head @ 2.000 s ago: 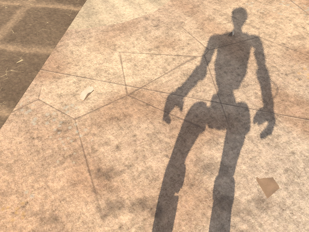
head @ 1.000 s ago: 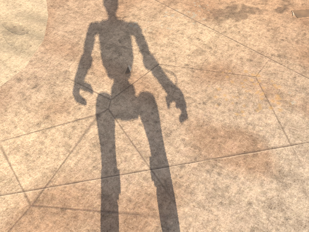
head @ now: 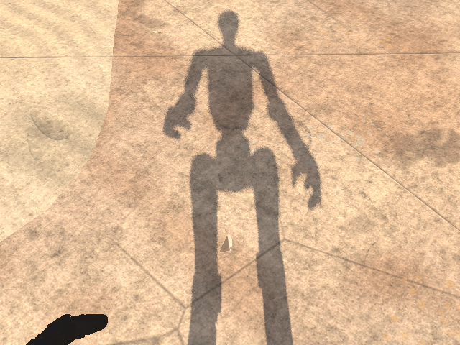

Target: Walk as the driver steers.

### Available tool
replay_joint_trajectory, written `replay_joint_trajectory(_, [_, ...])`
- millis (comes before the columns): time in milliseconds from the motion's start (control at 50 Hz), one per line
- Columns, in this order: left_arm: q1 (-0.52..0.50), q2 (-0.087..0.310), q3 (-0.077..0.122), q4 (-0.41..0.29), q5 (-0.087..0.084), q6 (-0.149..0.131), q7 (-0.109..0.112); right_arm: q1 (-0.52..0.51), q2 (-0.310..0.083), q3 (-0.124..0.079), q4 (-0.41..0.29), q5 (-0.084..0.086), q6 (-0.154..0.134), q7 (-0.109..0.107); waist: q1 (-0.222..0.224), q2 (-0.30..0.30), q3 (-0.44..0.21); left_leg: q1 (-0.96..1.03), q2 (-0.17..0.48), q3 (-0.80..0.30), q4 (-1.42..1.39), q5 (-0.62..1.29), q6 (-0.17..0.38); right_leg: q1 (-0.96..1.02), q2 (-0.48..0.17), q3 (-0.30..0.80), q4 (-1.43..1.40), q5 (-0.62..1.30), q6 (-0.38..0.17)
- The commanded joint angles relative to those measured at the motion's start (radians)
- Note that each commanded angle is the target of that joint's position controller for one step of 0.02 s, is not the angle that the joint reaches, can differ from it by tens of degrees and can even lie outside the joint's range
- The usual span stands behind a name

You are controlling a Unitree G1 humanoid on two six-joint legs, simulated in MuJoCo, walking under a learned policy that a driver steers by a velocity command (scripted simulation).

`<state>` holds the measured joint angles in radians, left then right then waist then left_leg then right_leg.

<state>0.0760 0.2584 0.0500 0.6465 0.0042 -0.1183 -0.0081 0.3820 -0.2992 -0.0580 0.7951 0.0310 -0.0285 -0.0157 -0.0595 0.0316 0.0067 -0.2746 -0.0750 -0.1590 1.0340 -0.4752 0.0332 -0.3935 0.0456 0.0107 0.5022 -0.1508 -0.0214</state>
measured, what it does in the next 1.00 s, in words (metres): walks ahead: left foot, then right foot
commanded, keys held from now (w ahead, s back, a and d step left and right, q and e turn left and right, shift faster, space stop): w+q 0.26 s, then w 0.26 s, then w+e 0.48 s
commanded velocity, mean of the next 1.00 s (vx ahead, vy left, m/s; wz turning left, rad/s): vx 0.50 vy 0.00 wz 0.12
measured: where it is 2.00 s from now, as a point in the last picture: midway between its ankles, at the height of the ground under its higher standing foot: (203, 183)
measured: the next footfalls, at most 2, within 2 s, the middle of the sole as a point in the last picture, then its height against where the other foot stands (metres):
left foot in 0.42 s outside the picture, level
right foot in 0.96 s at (222, 274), level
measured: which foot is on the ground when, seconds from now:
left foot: up 0.00-0.40, down 0.42-0.98, up 1.00-1.00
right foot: down 0.00-0.44, up 0.46-0.94, down 0.96-1.00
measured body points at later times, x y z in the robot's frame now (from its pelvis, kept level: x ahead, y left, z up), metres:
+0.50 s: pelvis +0.26 +0.08 -0.01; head +0.30 +0.10 +0.44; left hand +0.22 +0.36 -0.14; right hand +0.52 -0.11 -0.08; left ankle +0.32 +0.18 -0.73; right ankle +0.13 -0.11 -0.65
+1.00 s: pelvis +0.55 +0.09 -0.02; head +0.59 +0.09 +0.43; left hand +0.72 +0.36 -0.11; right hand +0.62 -0.19 -0.14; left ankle +0.33 +0.19 -0.68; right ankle +0.66 +0.02 -0.73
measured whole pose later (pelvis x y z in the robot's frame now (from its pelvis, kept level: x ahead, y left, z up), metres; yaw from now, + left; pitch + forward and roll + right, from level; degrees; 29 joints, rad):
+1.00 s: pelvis +0.55 +0.09 -0.02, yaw +3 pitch +3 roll +1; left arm 0.11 0.29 0.06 0.70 -0.02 -0.06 -0.05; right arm 0.30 -0.29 -0.06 0.82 0.00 -0.04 -0.02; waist -0.03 -0.01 0.04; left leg -0.07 0.04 0.12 0.80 -0.48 -0.02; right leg -0.53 0.03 -0.04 0.64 -0.15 -0.10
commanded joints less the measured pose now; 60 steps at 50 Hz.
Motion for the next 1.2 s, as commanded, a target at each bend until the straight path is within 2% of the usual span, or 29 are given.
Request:
replay_joint_trajectory(20, [0.169, 0.108, 0.040, 0.003, 0.002, 0.014, 0.006, -0.086, -0.134, -0.031, -0.119, -0.010, -0.016, 0.003, 0.115, -0.092, -0.026, -0.478, 0.134, 0.022, 0.194, 0.089, -0.029, 0.425, -0.347, 0.396, -0.236, -0.085, -0.171])
replay_joint_trajectory(60, [0.134, 0.094, 0.034, 0.017, 0.008, 0.010, 0.004, -0.083, -0.096, -0.032, -0.129, -0.004, -0.004, 0.013, 0.076, -0.140, 0.012, -0.412, 0.175, 0.040, 0.142, 0.139, -0.032, 0.303, -0.296, 0.263, -0.294, 0.002, -0.155])
replay_joint_trajectory(120, [0.132, 0.125, 0.047, 0.044, -0.001, -0.002, 0.002, -0.119, -0.054, -0.021, -0.160, -0.007, 0.008, 0.020, 0.066, -0.126, 0.025, -0.426, 0.197, 0.060, 0.060, 0.200, -0.048, 0.263, -0.303, 0.155, -0.351, 0.103, -0.182])
replay_joint_trajectory(240, [0.155, 0.181, 0.061, 0.088, -0.006, 0.010, 0.010, -0.267, -0.034, -0.007, -0.201, -0.009, -0.009, 0.051, 0.111, -0.082, 0.038, -0.382, 0.182, 0.120, -0.257, 0.495, -0.037, 0.306, -0.274, -0.060, -0.356, 0.236, -0.147])
replay_joint_trajectory(320, [0.235, 0.213, 0.068, 0.136, -0.028, 0.027, 0.006, -0.372, -0.031, -0.002, -0.253, -0.008, -0.012, 0.066, 0.136, -0.078, 0.068, -0.355, 0.150, 0.155, -0.388, 0.440, 0.005, 0.396, -0.315, -0.091, -0.332, 0.275, -0.131])
replay_joint_trajectory(360, [0.244, 0.237, 0.072, 0.153, -0.038, 0.039, 0.005, -0.363, -0.054, -0.012, -0.264, -0.015, -0.013, 0.069, 0.107, -0.096, 0.054, -0.294, 0.109, 0.188, -0.429, 0.338, 0.041, 0.450, -0.333, -0.107, -0.259, 0.483, -0.121])
replay_joint_trajectory(400, [0.231, 0.249, 0.069, 0.163, -0.042, 0.052, 0.011, -0.178, -0.118, -0.049, -0.220, -0.021, -0.009, 0.062, -0.016, -0.104, -0.064, 0.001, 0.034, 0.239, -0.509, 0.355, 0.091, 0.421, -0.302, -0.167, -0.005, 0.758, -0.081])
replay_joint_trajectory(420, [0.245, 0.216, 0.052, 0.159, -0.028, 0.049, 0.017, -0.023, -0.180, -0.078, -0.177, -0.018, -0.003, 0.047, -0.085, -0.078, -0.153, 0.279, 0.058, 0.178, -0.496, 0.411, 0.119, 0.256, -0.262, -0.193, 0.214, 0.637, -0.044])
replay_joint_trajectory(440, [0.321, 0.103, 0.010, 0.109, 0.009, 0.033, 0.008, 0.060, -0.300, -0.099, -0.164, -0.025, -0.001, 0.032, -0.043, 0.159, -0.287, 0.670, 0.341, -0.298, -0.508, 0.356, 0.268, -0.170, -0.127, -0.195, 0.623, -0.015, 0.027])
replay_joint_trajectory(460, [0.324, 0.122, 0.005, 0.129, -0.006, 0.008, -0.001, 0.079, -0.259, -0.081, -0.179, -0.017, -0.008, 0.035, -0.056, 0.161, -0.456, 0.722, 0.472, -0.646, -0.668, 0.293, 0.363, -0.283, -0.039, 0.014, 0.814, -0.457, 0.036])
replay_joint_trajectory(480, [0.223, 0.198, 0.030, 0.106, -0.050, -0.001, -0.009, 0.039, -0.198, -0.059, -0.168, -0.024, -0.018, 0.043, -0.073, 0.086, -0.321, 0.629, 0.431, -0.485, -0.688, 0.286, 0.308, -0.372, -0.096, 0.065, 0.857, -0.402, 0.024])
replay_joint_trajectory(500, [0.164, 0.184, 0.023, 0.086, -0.054, -0.006, -0.008, -0.017, -0.169, -0.050, -0.163, -0.021, -0.024, 0.044, -0.047, 0.072, -0.189, 0.477, 0.381, -0.331, -0.697, 0.339, 0.267, -0.388, -0.138, 0.042, 0.802, -0.324, 0.010])
replay_joint_trajectory(520, [0.145, 0.173, 0.023, 0.092, -0.033, -0.006, 0.000, -0.082, -0.135, -0.040, -0.161, -0.022, -0.027, 0.044, -0.008, 0.027, -0.112, 0.337, 0.338, -0.230, -0.718, 0.409, 0.237, -0.354, -0.173, 0.033, 0.726, -0.252, 0.011])
replay_joint_trajectory(540, [0.166, 0.174, 0.028, 0.104, -0.023, 0.006, 0.002, -0.128, -0.099, -0.028, -0.167, -0.032, -0.033, 0.045, 0.031, 0.043, -0.078, 0.231, 0.310, -0.154, -0.751, 0.484, 0.220, -0.284, -0.199, 0.041, 0.676, -0.202, 0.013])
replay_joint_trajectory(600, [0.234, 0.124, 0.020, 0.138, -0.026, 0.048, -0.001, -0.160, -0.095, -0.029, -0.150, -0.039, -0.059, 0.044, 0.080, 0.046, -0.056, 0.104, 0.303, -0.046, -0.851, 0.528, 0.232, -0.203, -0.209, 0.045, 0.627, -0.106, 0.037])
replay_joint_trajectory(640, [0.184, 0.111, 0.018, 0.124, -0.024, 0.061, 0.005, -0.150, -0.104, -0.034, -0.124, -0.045, -0.072, 0.038, 0.074, 0.029, -0.010, 0.091, 0.300, 0.025, -0.891, 0.533, 0.223, -0.258, -0.207, 0.065, 0.551, -0.015, 0.053])
replay_joint_trajectory(740, [0.059, 0.085, 0.009, 0.093, -0.025, 0.049, -0.013, -0.127, -0.119, -0.036, -0.083, -0.046, -0.077, 0.021, 0.025, 0.019, 0.044, 0.131, 0.271, 0.190, -0.927, 0.520, 0.158, -0.256, -0.158, 0.048, 0.255, 0.267, 0.042])
replay_joint_trajectory(840, [-0.053, 0.075, 0.000, 0.030, -0.023, 0.047, -0.044, -0.060, -0.140, -0.047, -0.028, -0.028, -0.053, 0.012, -0.020, 0.001, 0.086, 0.316, 0.332, 0.243, -0.884, 0.583, 0.135, -0.315, -0.134, 0.009, 0.112, 0.221, -0.003])
replay_joint_trajectory(880, [-0.058, 0.086, 0.005, 0.007, -0.021, 0.047, -0.057, -0.065, -0.156, -0.053, -0.020, -0.020, -0.036, 0.005, -0.005, 0.017, 0.076, 0.385, 0.350, 0.262, -0.810, 0.752, 0.115, -0.308, -0.111, -0.027, 0.093, 0.114, -0.032])
replay_joint_trajectory(920, [0.019, 0.124, 0.025, 0.005, -0.019, 0.054, -0.060, -0.086, -0.186, -0.061, -0.027, -0.019, -0.018, -0.009, 0.048, 0.057, -0.002, 0.410, 0.343, 0.296, -0.645, 1.113, 0.085, -0.171, -0.043, -0.094, 0.105, 0.003, -0.072])
replay_joint_trajectory(940, [0.143, 0.162, 0.048, 0.030, -0.020, 0.057, -0.056, -0.102, -0.188, -0.060, -0.033, -0.019, -0.007, -0.016, 0.120, 0.052, -0.073, 0.372, 0.315, 0.326, -0.468, 1.207, 0.059, -0.001, 0.002, -0.117, 0.075, 0.011, -0.100])
replay_joint_trajectory(960, [0.304, 0.229, 0.081, 0.065, -0.023, 0.061, -0.042, -0.093, -0.169, -0.049, -0.044, -0.024, -0.008, -0.024, 0.197, 0.002, -0.166, 0.204, 0.273, 0.339, -0.217, 1.069, 0.020, 0.281, -0.015, -0.031, 0.045, 0.058, -0.147])
replay_joint_trajectory(980, [0.374, 0.349, 0.110, 0.069, -0.029, 0.063, -0.027, 0.011, -0.050, -0.009, -0.094, -0.054, -0.032, -0.010, 0.138, -0.246, -0.289, -0.245, 0.111, 0.319, 0.182, 0.372, -0.054, 0.688, -0.281, 0.469, 0.020, -0.035, -0.331])
replay_joint_trajectory(1000, [0.386, 0.300, 0.090, 0.050, -0.031, 0.056, -0.029, -0.032, -0.056, 0.003, -0.094, -0.045, -0.072, 0.008, 0.162, -0.222, -0.417, -0.434, -0.001, 0.102, 0.342, -0.113, -0.056, 0.824, -0.380, 0.839, -0.157, -0.136, -0.411])
replay_joint_trajectory(1020, [0.362, 0.239, 0.072, 0.051, -0.021, 0.051, -0.027, -0.136, -0.123, -0.016, -0.120, -0.001, -0.099, 0.025, 0.192, -0.160, -0.304, -0.533, 0.068, 0.039, 0.368, -0.050, -0.031, 0.763, -0.354, 0.703, -0.187, -0.146, -0.347])
replay_joint_trajectory(1040, [0.307, 0.213, 0.065, 0.044, -0.022, 0.049, -0.024, -0.186, -0.121, -0.011, -0.137, 0.005, -0.114, 0.027, 0.167, -0.094, -0.193, -0.537, 0.113, 0.056, 0.295, 0.037, -0.014, 0.620, -0.314, 0.574, -0.192, -0.095, -0.309])
replay_joint_trajectory(1060, [0.240, 0.186, 0.056, 0.030, -0.023, 0.051, -0.021, -0.203, -0.118, -0.014, -0.135, -0.019, -0.117, 0.021, 0.124, -0.034, -0.111, -0.493, 0.149, 0.068, 0.196, 0.091, -0.018, 0.466, -0.276, 0.474, -0.204, 0.000, -0.282])
replay_joint_trajectory(1120, [0.157, 0.157, 0.044, -0.009, -0.008, 0.053, -0.011, -0.158, -0.110, -0.024, -0.130, -0.043, -0.085, 0.015, 0.047, -0.080, -0.058, -0.342, 0.180, 0.080, 0.065, 0.157, -0.056, 0.234, -0.214, 0.357, -0.264, 0.190, -0.281])
replay_joint_trajectory(1200, [0.185, 0.198, 0.057, 0.004, -0.019, 0.053, 0.013, -0.245, -0.062, -0.006, -0.155, -0.049, -0.066, 0.009, 0.066, -0.087, -0.018, -0.308, 0.151, 0.113, -0.190, 0.352, -0.109, 0.117, -0.152, 0.241, -0.278, 0.231, -0.249])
